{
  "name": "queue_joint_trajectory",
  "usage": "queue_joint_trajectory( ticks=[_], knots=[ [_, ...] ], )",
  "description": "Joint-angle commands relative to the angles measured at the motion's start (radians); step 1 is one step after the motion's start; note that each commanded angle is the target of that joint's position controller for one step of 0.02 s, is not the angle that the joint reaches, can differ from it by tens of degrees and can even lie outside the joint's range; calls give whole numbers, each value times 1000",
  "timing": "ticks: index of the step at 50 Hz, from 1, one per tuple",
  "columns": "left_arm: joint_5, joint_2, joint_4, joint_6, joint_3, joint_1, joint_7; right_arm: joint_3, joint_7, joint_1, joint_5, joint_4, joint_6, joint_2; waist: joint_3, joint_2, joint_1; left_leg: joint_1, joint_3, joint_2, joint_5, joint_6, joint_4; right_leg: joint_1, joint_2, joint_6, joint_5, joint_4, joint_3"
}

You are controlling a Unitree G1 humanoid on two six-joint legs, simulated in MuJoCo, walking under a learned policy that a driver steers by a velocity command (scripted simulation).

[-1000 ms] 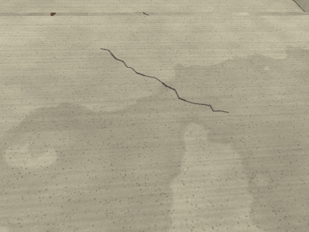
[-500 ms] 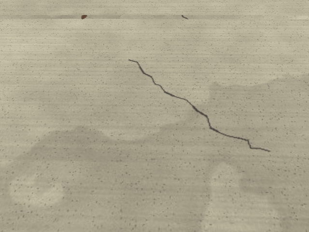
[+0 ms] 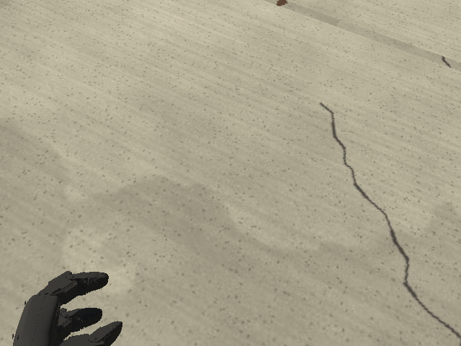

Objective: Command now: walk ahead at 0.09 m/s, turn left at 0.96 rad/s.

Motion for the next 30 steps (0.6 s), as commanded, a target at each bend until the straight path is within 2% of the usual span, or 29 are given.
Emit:
queue_joint_trajectory(
  ticks=[1,4,5,6,7,8,9,10,11,12,13,14,15,16,18,21,22,23,24,25,26,27,28,29,30],
  knots=[
    [-3,83,-40,-7,34,19,-1,-42,-14,-23,-4,-92,6,-137,-230,150,22,116,-244,201,221,71,-49,137,66,-3,62,-112,-74],
    [-5,116,-26,-27,54,29,-11,-39,-5,-45,-9,-113,7,-121,-210,203,26,142,-331,206,181,50,6,217,63,-31,44,-287,-51],
    [-7,125,-6,-33,62,71,-16,-34,-3,-66,-9,-120,7,-112,-217,213,45,148,-328,200,153,34,42,274,48,-46,102,-376,-65],
    [-6,126,15,-37,66,108,-20,-25,0,-65,-7,-122,6,-89,-222,185,55,113,-295,168,30,7,111,381,8,-74,237,-487,-77],
    [7,158,4,-31,71,96,-19,-2,6,23,-19,-109,7,-20,-264,15,5,10,-190,89,-359,-33,299,532,-181,-160,333,-493,85],
    [42,195,-14,-15,71,99,-19,-1,5,67,-23,-116,3,-36,-214,-179,-29,-153,-46,-31,-608,-95,474,566,-338,-312,597,-492,306],
    [49,205,-1,-12,80,124,-20,-22,11,114,-29,-111,-9,-120,-237,-261,-45,-205,-10,39,-567,-153,679,515,-436,-431,473,-543,525],
    [32,136,-19,-9,60,94,-21,-30,8,81,-24,-67,-6,-167,-205,-146,-12,-185,-20,72,-479,-174,746,470,-359,-407,338,-527,430],
    [15,91,-14,0,43,84,-22,-25,6,44,-31,-43,4,-149,-180,-64,2,-166,-7,85,-410,-188,750,432,-271,-340,205,-508,292],
    [2,66,-11,6,25,76,-26,-7,5,35,-43,-37,13,-97,-169,-46,-3,-129,29,109,-382,-200,704,395,-206,-289,92,-522,235],
    [-8,74,-3,16,21,58,-29,10,13,28,-53,-45,12,-52,-133,-63,-15,-98,96,142,-354,-209,591,350,-154,-263,39,-543,196],
    [-16,109,-3,31,36,67,-27,17,18,-9,-56,-56,5,-34,-105,-97,-1,-55,166,146,-347,-210,465,319,-95,-243,49,-552,152],
    [-21,163,0,47,60,113,-23,17,18,-53,-48,-65,-4,-33,-94,-138,35,-45,207,127,-366,-209,385,341,-75,-251,85,-553,155],
    [-17,192,5,56,74,157,-18,17,17,-74,-38,-66,-12,-31,-113,-160,58,-36,198,121,-380,-203,322,392,-86,-265,89,-546,189],
    [-12,199,3,60,81,199,-14,11,16,-70,-19,-48,-22,-40,-153,-190,71,-16,158,116,-357,-180,213,469,-122,-284,41,-548,274],
    [-35,196,0,64,90,206,-7,1,16,-35,-10,-14,-39,-54,-179,-199,53,57,129,108,-273,-135,31,486,-129,-278,5,-559,350],
    [-44,194,-2,67,93,198,-2,-3,19,-7,-10,4,-45,-53,-189,-190,32,127,134,111,-205,-113,-70,459,-111,-259,-11,-550,342],
    [-51,186,-3,71,93,197,5,-9,22,27,-11,26,-50,-65,-207,-179,18,240,136,143,-112,-91,-153,393,-81,-226,-46,-532,315],
    [-49,158,-7,73,86,207,11,-19,19,102,-23,45,-51,-102,-270,-112,-3,437,63,266,-141,-34,-182,229,-21,-174,-291,-449,248],
    [-60,126,-43,66,80,169,10,-33,26,115,-57,49,-52,-167,-210,191,-19,479,-184,463,-386,89,-232,-59,109,-132,-387,-224,9],
    [-54,159,-56,50,89,159,5,-33,30,41,-77,33,-68,-163,-122,266,-9,406,-307,592,-478,131,-307,-186,50,-119,-266,-27,-32],
    [-48,191,-46,43,98,164,-4,-18,17,-18,-65,16,-82,-116,-88,229,19,393,-249,577,-484,104,-311,-226,-5,-109,-172,74,-61],
    [-35,180,-21,42,96,200,-9,-10,5,-36,-44,11,-96,-86,-83,188,28,405,-173,531,-447,60,-317,-233,-13,-99,-112,142,-77],
    [-27,159,-7,40,92,228,-16,-3,-2,-24,-29,18,-105,-74,-81,168,31,440,-123,514,-395,38,-310,-271,-31,-87,-63,227,-97],
    [-26,127,-5,36,81,235,-27,4,-4,8,-26,27,-112,-64,-64,152,16,442,-63,498,-343,29,-315,-301,-51,-79,-29,306,-121]
  ],
)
